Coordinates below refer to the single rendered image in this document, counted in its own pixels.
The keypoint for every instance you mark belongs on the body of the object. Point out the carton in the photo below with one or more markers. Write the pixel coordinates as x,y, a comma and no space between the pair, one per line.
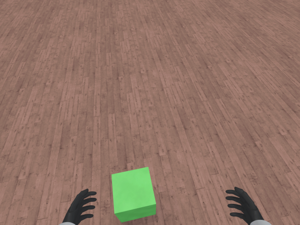
133,195

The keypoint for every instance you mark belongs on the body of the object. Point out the robot left hand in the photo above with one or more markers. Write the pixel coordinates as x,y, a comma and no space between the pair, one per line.
74,212

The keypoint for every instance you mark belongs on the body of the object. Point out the robot right hand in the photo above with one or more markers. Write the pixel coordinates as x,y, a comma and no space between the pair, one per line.
248,207

